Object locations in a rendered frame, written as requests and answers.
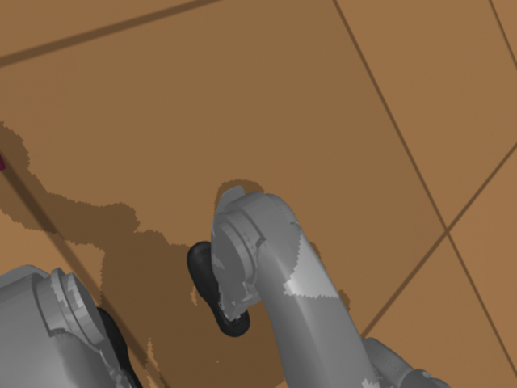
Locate left robot foot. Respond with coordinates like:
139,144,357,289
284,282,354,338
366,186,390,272
96,306,143,388

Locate right robot hand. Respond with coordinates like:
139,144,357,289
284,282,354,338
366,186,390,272
361,338,414,388

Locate right robot arm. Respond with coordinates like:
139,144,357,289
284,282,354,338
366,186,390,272
400,369,451,388

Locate right robot foot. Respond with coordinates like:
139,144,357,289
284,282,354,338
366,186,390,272
187,242,250,337

